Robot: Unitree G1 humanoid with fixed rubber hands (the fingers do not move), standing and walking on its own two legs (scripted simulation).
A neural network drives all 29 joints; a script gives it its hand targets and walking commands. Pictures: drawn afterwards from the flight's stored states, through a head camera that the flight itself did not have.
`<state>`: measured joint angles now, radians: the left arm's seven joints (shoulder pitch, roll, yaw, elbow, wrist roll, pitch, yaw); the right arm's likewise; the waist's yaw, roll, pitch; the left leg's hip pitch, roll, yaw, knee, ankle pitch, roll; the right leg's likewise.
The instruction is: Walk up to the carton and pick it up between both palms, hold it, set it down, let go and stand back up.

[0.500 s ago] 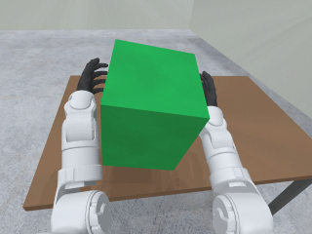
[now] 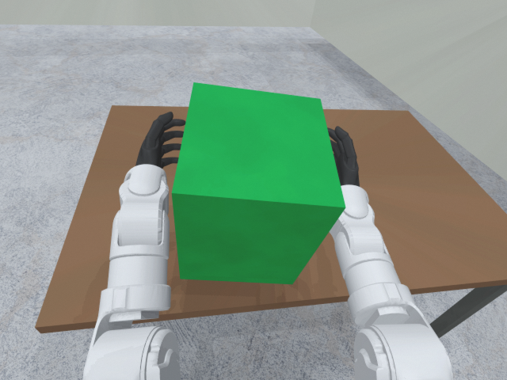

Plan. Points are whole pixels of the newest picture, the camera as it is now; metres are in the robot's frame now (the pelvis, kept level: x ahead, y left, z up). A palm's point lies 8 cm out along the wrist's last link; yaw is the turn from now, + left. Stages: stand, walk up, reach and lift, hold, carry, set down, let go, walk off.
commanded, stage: set down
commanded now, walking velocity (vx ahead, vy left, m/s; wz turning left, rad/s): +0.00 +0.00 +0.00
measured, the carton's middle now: (247, 192) +0.39 +0.01 +0.11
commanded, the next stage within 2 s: none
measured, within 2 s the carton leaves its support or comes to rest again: neither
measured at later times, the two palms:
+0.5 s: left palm (166, 179) +0.40 +0.14 +0.13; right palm (342, 187) +0.39 -0.16 +0.13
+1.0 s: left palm (170, 187) +0.41 +0.14 +0.10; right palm (338, 194) +0.40 -0.16 +0.11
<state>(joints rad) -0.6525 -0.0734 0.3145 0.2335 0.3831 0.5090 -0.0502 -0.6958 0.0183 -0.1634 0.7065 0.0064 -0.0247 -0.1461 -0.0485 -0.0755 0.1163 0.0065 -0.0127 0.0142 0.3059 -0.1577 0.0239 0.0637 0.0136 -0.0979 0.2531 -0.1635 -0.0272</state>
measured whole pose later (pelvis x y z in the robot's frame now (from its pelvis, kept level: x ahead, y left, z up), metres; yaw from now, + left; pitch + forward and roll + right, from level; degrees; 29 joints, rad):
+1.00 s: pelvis +0.01 +0.00 +0.00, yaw -2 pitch -2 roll +0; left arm -0.69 -0.09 0.41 0.65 0.37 0.20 0.00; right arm -0.73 0.06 -0.44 0.93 -0.22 -0.17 -0.07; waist 0.00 -0.05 0.06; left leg -0.09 0.00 0.06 0.28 -0.15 0.02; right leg -0.05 0.02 -0.09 0.24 -0.15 -0.03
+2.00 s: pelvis +0.01 +0.00 +0.00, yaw -3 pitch +4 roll +0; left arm -0.69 -0.10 0.47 0.82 0.38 0.01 0.03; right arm -0.72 0.08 -0.56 0.95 -0.37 -0.24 -0.02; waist 0.02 -0.03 0.01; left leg -0.23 0.01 0.09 0.29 -0.14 0.02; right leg -0.20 0.02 -0.07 0.26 -0.14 -0.03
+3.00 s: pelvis +0.01 +0.00 +0.00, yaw -4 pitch +6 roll +0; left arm -0.69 -0.14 0.55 0.78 0.47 -0.08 0.00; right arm -0.67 0.11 -0.61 0.88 -0.42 -0.31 0.02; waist 0.01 -0.03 0.02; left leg -0.27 0.01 0.11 0.29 -0.14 0.03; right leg -0.25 0.02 -0.07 0.27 -0.14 -0.03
